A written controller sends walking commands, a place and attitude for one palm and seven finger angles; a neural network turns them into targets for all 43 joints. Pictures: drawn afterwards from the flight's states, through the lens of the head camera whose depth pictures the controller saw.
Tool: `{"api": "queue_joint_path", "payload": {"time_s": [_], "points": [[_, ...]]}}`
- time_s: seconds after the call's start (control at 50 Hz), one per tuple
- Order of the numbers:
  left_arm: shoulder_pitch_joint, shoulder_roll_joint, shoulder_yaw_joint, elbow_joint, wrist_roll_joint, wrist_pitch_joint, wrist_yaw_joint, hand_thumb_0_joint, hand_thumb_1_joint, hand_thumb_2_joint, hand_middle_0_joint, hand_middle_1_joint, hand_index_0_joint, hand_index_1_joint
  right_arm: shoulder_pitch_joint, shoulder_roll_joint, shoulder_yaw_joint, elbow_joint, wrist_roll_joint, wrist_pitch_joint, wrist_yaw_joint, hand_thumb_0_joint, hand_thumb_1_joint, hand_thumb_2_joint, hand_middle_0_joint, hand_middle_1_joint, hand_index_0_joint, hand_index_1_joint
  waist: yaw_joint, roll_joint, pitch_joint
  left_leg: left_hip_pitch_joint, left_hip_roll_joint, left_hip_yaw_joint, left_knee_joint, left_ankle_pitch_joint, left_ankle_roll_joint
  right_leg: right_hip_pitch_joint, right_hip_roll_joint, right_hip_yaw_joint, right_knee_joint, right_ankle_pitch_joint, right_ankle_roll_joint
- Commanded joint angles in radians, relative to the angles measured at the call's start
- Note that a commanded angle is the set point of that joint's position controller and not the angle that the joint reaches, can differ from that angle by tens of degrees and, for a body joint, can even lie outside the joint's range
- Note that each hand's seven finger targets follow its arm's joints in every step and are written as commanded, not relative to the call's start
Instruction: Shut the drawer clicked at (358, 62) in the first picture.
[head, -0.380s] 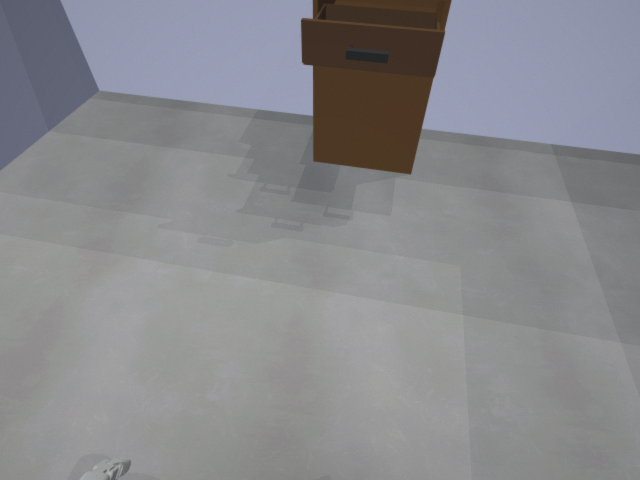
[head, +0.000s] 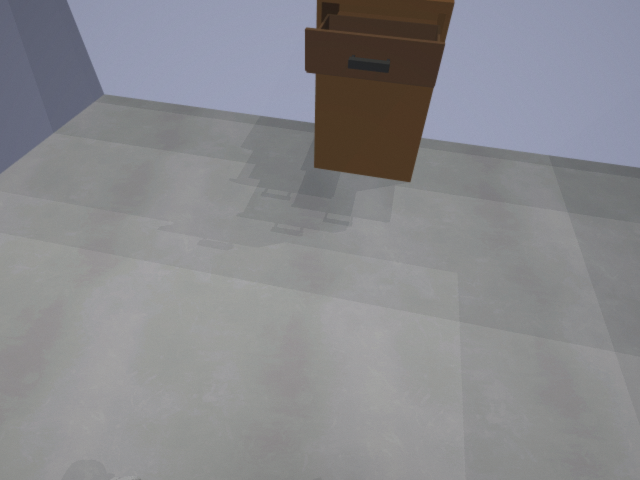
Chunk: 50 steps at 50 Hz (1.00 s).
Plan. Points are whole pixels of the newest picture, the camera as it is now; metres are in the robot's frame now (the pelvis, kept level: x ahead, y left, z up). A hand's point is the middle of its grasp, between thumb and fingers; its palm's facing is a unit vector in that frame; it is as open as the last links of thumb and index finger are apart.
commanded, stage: stand and wait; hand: left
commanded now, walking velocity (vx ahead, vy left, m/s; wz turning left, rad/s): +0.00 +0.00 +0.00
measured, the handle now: (369, 62) +1.38 -0.08 -0.06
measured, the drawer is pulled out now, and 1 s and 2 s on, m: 0.30 0.30 0.30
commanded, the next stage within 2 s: look at it before walking up in 0.46 s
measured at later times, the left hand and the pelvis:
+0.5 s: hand out of the picture +0.06 +0.24 -0.15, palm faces -0.02 -0.94 -0.33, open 7.4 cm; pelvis -0.02 +0.00 +0.00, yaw +0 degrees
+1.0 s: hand out of the picture +0.06 +0.24 -0.15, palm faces -0.02 -0.94 -0.33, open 7.4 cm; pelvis -0.01 +0.00 +0.00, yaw +0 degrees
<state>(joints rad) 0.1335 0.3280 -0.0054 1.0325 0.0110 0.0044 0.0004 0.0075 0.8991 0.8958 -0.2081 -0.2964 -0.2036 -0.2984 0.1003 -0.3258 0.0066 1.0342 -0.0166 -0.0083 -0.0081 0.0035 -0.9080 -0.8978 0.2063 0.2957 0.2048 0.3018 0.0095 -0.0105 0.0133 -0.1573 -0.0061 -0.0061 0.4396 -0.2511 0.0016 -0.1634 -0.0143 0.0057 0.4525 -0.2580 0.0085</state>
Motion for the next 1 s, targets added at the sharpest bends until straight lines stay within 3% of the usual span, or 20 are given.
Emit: {"api": "queue_joint_path", "payload": {"time_s": [0.0, 0.26, 0.98], "points": [[-0.053, 0.215, 0.045, -0.062, 0.000, -0.023, 0.011, 0.000, 0.900, 0.900, -0.200, -0.300, -0.200, -0.300, -0.053, -0.212, -0.049, -0.055, 0.005, -0.029, -0.010, 0.000, -0.900, -0.900, 0.200, 0.300, 0.200, 0.300, -0.008, 0.010, -0.056, 0.015, 0.115, -0.086, -0.082, 0.193, 0.037, 0.006, -0.097, 0.084, -0.075, 0.173, -0.040], [-0.036, 0.221, 0.039, -0.017, -0.001, -0.025, 0.009, 0.000, 0.900, 0.900, -0.200, -0.300, -0.200, -0.300, -0.028, -0.220, -0.043, -0.004, 0.007, -0.027, -0.005, 0.000, -0.900, -0.900, 0.200, 0.300, 0.200, 0.300, -0.006, 0.007, -0.028, -0.004, 0.117, -0.097, -0.117, 0.110, 0.033, -0.006, -0.102, 0.103, -0.119, 0.080, -0.041], [-0.029, 0.216, 0.037, -0.006, 0.001, -0.030, 0.009, 0.000, 0.900, 0.900, -0.200, -0.300, -0.200, -0.300, -0.026, -0.218, -0.043, 0.018, 0.009, -0.028, -0.003, 0.000, -0.900, -0.900, 0.200, 0.300, 0.200, 0.300, -0.008, 0.006, -0.037, 0.031, 0.125, -0.096, -0.133, 0.154, 0.025, 0.002, -0.105, 0.104, -0.142, 0.132, -0.037]]}}
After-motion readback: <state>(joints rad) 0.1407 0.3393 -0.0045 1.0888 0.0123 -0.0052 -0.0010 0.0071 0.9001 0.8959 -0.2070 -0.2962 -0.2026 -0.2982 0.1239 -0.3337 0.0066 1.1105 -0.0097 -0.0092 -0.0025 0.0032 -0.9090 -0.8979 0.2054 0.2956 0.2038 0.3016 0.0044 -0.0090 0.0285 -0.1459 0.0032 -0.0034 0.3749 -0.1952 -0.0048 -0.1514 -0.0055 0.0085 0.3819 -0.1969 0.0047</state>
